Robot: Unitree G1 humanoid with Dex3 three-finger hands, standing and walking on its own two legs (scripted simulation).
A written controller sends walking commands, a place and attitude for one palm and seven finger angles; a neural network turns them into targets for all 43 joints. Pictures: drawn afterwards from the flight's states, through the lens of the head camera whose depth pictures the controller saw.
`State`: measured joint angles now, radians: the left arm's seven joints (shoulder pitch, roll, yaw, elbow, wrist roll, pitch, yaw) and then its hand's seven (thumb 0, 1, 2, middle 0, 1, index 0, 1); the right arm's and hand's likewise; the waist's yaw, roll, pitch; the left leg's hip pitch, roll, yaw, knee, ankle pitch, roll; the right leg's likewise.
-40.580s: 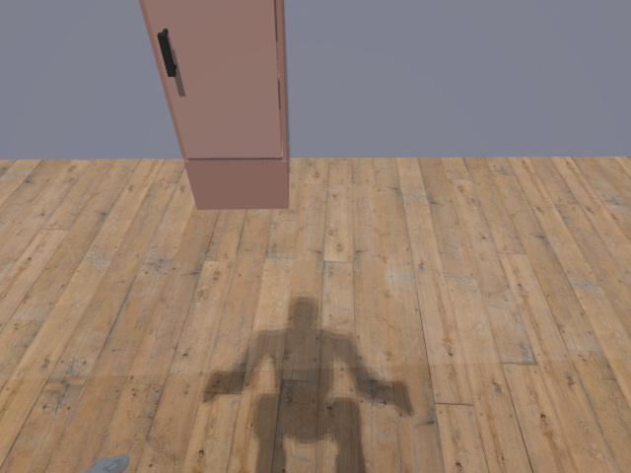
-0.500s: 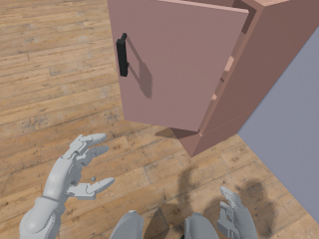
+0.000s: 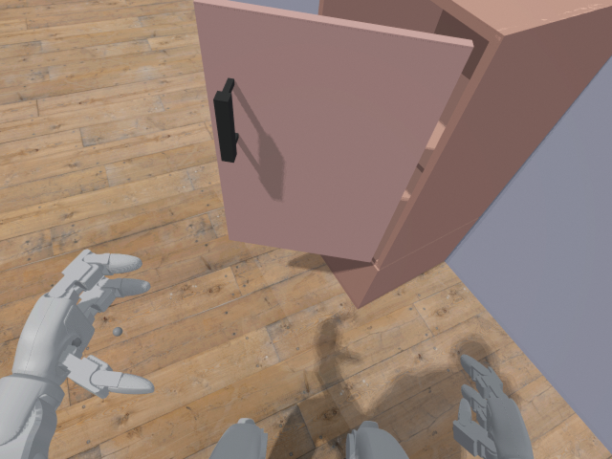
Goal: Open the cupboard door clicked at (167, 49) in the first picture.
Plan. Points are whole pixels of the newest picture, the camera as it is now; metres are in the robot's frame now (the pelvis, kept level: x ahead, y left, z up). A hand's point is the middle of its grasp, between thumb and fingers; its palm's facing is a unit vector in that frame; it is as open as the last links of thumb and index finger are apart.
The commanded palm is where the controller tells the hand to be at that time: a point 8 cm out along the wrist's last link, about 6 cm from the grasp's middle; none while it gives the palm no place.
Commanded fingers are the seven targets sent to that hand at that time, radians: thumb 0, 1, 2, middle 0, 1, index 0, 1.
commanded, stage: raise the hand with hooked fingers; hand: left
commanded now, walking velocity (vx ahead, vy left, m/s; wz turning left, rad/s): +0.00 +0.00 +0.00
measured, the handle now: (229, 121) +0.61 +0.17 +0.05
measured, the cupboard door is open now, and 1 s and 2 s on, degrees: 52 52 52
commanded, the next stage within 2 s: move the hooked fingers beside the handle in 0.86 s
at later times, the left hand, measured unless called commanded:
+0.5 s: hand (124, 289) +0.29 +0.24 +0.05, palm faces -0.08 -1.00 -0.03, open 14.0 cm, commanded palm +0.27 +0.29 +0.06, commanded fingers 0.00 -0.50 0.30 -0.30 -1.20 -0.30 -1.20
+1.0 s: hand (109, 297) +0.28 +0.25 +0.05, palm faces -0.05 -1.00 -0.03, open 14.0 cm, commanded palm +0.27 +0.29 +0.06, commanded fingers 0.00 -0.50 0.30 -0.30 -1.20 -0.30 -1.20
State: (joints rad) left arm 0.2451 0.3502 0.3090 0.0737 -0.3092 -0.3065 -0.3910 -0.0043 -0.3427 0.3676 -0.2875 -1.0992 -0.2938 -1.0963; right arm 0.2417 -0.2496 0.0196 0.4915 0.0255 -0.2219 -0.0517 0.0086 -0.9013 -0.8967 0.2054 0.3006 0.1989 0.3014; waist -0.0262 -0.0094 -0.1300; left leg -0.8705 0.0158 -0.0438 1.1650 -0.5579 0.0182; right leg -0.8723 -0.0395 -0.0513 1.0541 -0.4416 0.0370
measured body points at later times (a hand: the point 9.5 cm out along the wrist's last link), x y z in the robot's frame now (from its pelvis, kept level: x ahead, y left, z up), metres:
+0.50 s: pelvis +0.00 -0.03 +0.00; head +0.09 -0.02 +0.44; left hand +0.29 +0.29 +0.06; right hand +0.15 -0.29 -0.08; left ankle +0.00 +0.10 -0.65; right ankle +0.04 -0.16 -0.65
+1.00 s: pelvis +0.00 -0.02 +0.00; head +0.07 -0.01 +0.44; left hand +0.28 +0.30 +0.06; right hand +0.16 -0.27 -0.07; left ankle +0.00 +0.10 -0.65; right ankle +0.04 -0.16 -0.65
